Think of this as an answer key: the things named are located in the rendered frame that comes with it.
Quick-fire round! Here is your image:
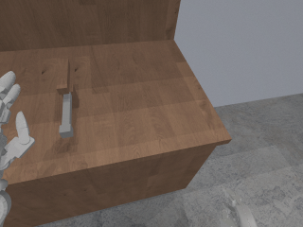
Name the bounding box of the counter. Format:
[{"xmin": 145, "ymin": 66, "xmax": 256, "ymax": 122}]
[{"xmin": 0, "ymin": 0, "xmax": 232, "ymax": 227}]

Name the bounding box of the robot left forearm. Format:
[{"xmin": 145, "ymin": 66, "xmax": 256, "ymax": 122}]
[{"xmin": 0, "ymin": 179, "xmax": 11, "ymax": 227}]

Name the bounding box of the robot right hand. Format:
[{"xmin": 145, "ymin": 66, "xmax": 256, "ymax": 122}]
[{"xmin": 220, "ymin": 186, "xmax": 258, "ymax": 227}]

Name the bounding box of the tap lever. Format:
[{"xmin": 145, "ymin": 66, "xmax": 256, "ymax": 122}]
[{"xmin": 59, "ymin": 92, "xmax": 74, "ymax": 138}]

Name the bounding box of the robot left hand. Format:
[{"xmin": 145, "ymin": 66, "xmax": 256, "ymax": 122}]
[{"xmin": 0, "ymin": 71, "xmax": 36, "ymax": 180}]

